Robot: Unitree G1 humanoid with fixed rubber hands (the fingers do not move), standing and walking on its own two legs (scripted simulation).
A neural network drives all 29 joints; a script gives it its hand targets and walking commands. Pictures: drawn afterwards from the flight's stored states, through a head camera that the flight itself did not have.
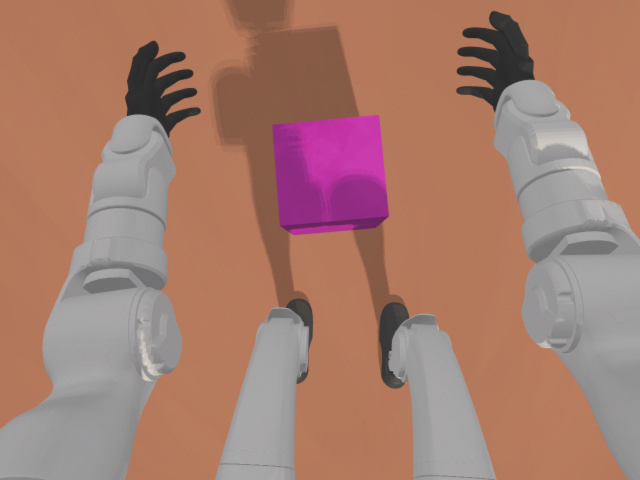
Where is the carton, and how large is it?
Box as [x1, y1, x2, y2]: [272, 115, 388, 234]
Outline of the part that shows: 378,115 272,125 279,221 282,227 293,234 375,227 388,216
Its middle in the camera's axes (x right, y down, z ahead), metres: +0.02 -0.12 +0.87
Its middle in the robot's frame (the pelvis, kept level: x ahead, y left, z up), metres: +0.51 +0.05 -0.52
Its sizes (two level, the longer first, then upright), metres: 0.210 0.200 0.250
